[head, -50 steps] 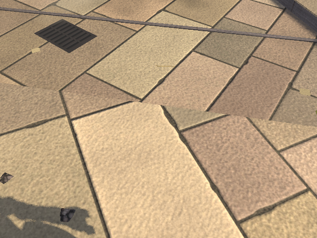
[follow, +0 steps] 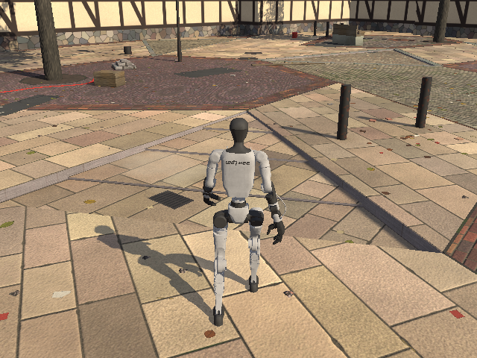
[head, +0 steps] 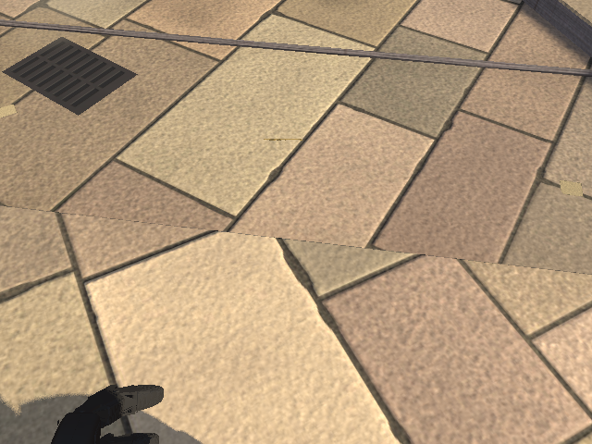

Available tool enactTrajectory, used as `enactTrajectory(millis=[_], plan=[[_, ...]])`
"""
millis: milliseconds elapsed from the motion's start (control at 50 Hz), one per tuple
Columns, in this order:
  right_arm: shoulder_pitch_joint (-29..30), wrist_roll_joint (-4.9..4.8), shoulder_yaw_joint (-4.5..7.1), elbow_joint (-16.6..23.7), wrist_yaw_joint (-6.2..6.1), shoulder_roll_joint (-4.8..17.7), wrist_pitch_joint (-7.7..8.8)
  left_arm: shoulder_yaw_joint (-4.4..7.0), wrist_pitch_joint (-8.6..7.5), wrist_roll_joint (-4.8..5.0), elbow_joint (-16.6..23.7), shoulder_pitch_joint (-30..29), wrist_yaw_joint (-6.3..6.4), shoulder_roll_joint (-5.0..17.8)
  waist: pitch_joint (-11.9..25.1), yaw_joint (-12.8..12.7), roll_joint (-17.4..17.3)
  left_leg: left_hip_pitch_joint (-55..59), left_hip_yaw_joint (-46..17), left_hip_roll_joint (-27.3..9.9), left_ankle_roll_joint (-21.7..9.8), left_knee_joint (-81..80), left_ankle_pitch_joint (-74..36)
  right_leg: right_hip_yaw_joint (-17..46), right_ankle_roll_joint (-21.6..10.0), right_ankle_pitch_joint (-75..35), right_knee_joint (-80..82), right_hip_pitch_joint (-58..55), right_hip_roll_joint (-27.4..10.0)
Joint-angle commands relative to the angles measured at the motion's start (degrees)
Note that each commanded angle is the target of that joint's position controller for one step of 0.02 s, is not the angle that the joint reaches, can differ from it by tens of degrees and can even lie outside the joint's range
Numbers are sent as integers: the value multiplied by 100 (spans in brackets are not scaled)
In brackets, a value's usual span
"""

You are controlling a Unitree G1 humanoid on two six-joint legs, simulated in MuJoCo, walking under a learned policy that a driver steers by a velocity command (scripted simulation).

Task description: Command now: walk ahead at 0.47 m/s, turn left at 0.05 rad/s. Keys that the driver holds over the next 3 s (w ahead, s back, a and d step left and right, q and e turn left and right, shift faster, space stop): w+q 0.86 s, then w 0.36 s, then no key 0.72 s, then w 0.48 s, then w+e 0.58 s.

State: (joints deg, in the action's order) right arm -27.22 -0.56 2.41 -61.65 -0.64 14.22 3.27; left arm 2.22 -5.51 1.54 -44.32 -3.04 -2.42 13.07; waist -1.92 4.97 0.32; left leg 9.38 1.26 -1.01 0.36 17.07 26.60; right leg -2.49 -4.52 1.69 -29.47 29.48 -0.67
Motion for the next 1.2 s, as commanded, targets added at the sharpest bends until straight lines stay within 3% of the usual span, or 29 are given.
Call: enactTrajectory(millis=[20,40,60,80,100,140,220,340,440,520,540,560,580,600,620,640,660,680,720,780,800,920,980,1000,1020,1040,1060,1100,1200], plan=[[-293,67,-54,513,26,204,68,590,18,-165,-451,2787,123,1758,2061,-1252,695,-3701,78,-86,-206,4585,-2907,2693,-1212,1424,24,-5333,-1671],[-364,-52,-108,413,60,89,222,469,24,-134,-491,2815,99,1443,2623,-1218,1351,-4488,-739,420,-208,5812,482,4720,-1515,2266,1229,-5505,-2340],[234,-231,69,610,82,679,324,349,-7,-88,-460,2298,94,1094,1577,-1168,990,-5035,-973,66,-329,6253,270,4013,-1146,2486,1411,-4634,-2141],[688,-294,106,758,60,805,360,278,-35,-90,-379,1804,103,876,892,-997,651,-5042,-785,-258,-415,6108,-260,3035,-915,2075,1533,-3671,-1946],[847,-230,129,790,10,725,335,229,-86,-134,-382,1424,78,714,507,-774,306,-4776,-713,-499,-414,5724,-716,2344,-764,1519,1741,-2810,-1726],[538,-150,175,695,-28,482,132,171,-172,-217,-451,1077,37,463,307,-397,521,-4089,-792,-759,-412,5250,-1137,1390,-562,981,2065,-1938,-1364],[825,-134,227,893,-58,370,-93,229,-235,-257,-698,1288,122,655,-65,-302,363,-4534,-873,-784,-302,4766,-1749,546,-658,426,2442,-1603,-1302],[1878,-49,201,1314,136,286,9,246,-173,-245,-800,1648,331,873,-265,-593,113,-4895,-493,-609,-212,2899,-3318,-388,-473,-254,2501,-2172,-1205],[2760,-51,90,1864,331,156,6,300,32,-140,-982,2275,368,1023,-485,-943,7,-5412,-44,-514,-365,2114,-2820,-718,-449,-1058,2013,-3425,-1544],[2363,-83,243,2116,439,492,-41,393,207,-72,-832,2043,423,1333,72,-477,443,-4187,622,119,-730,2010,-1648,-1039,-233,-4342,603,-3755,-1607],[1375,587,165,1761,387,526,69,69,-109,-1250,-1158,2704,79,667,494,-173,549,-3078,-82,140,-893,1879,-2373,-1082,-422,-4584,456,-3669,-1656],[573,589,402,1572,298,910,128,216,-207,-1082,-1135,2410,-57,978,764,266,260,-1954,40,514,-1021,1517,-2381,-1305,-363,-3952,-689,-3240,-1288],[-313,567,513,1282,170,1269,132,48,-257,-1087,-1192,3112,-188,605,1882,166,-575,780,-806,31,-1882,2415,-3630,-1263,18,-1628,-2372,-1313,-850],[-1176,520,419,1018,183,1320,174,-185,-323,-946,-1041,3395,-427,206,2814,315,-1208,2718,-3900,-1313,-2923,1148,-2707,-441,367,3201,-3665,531,144],[-1466,545,425,771,197,1055,255,-71,-292,-571,-696,1594,-427,549,1280,1050,-277,2069,-4153,-1242,-2209,333,-1378,572,240,2952,-4576,1996,243],[-767,389,478,845,195,1214,340,-112,-308,-473,-453,1066,-294,554,255,794,-338,935,-3721,-1233,-1918,140,-835,883,171,2571,-4954,2530,-124],[-127,325,353,882,213,815,368,-43,-281,-602,-444,1251,-108,840,326,394,-160,7,-3448,-1132,-1959,4,-971,1036,92,2175,-4670,1970,-383],[239,343,182,883,258,434,390,-70,-261,-760,-400,1416,38,770,293,17,-156,-803,-3075,-1043,-1966,-78,-1226,1043,36,1876,-4396,1453,-520],[1051,398,-37,1131,320,-21,405,-167,-136,-751,-382,1609,181,419,124,-543,-141,-2333,-2649,-872,-1925,-507,-1361,977,89,1685,-3973,588,-664],[1296,435,7,1345,400,364,557,-237,21,-613,-220,1472,219,410,58,-597,-98,-3402,-1867,-439,-1783,-678,-1590,548,374,889,-2817,123,-608],[786,-67,334,1062,220,1244,323,-119,103,-310,134,1031,168,650,-386,-687,-121,-3578,-1761,-395,-1606,-715,-3265,128,573,636,-2216,-116,-524],[35,74,296,918,75,722,-42,-160,193,-222,473,361,141,504,22,-117,-538,-1984,-1672,-334,-1128,-99,-3506,108,713,-179,-586,-318,-153],[294,157,359,1011,-7,882,-13,-23,123,-303,322,1097,183,751,125,-507,-422,-1542,-1970,-645,-969,545,-3699,234,401,424,-34,-1066,-97],[357,178,356,1032,2,860,6,60,57,-339,83,1833,230,882,445,-846,-137,-1522,-1750,-354,-873,1487,-4034,216,251,575,265,-1843,-31],[282,169,284,1166,36,590,45,150,-18,-427,-22,2686,290,1224,1168,-1138,407,-1978,-1317,31,-744,3016,-3188,1179,-14,1244,365,-2943,-924],[-660,-22,231,1218,63,159,67,338,51,-455,-123,2964,300,1920,1710,-765,1948,-3663,-590,1000,-490,4735,-234,3879,-709,2131,1171,-4256,-2188],[-614,158,243,1067,53,529,41,312,157,-324,-122,2665,262,1544,1340,-654,1368,-4505,-782,712,-548,5401,342,4827,-866,3239,1634,-3950,-2286],[567,228,237,1296,128,591,44,143,155,-326,61,1859,213,783,220,-645,101,-4612,-817,252,-549,5272,-652,3137,-712,2590,1698,-2702,-1777],[801,271,174,1387,198,490,-172,112,-56,-226,-299,2294,182,691,277,-429,508,-4210,-568,26,-317,4464,-984,1523,-615,-284,1785,-2367,-1213]])
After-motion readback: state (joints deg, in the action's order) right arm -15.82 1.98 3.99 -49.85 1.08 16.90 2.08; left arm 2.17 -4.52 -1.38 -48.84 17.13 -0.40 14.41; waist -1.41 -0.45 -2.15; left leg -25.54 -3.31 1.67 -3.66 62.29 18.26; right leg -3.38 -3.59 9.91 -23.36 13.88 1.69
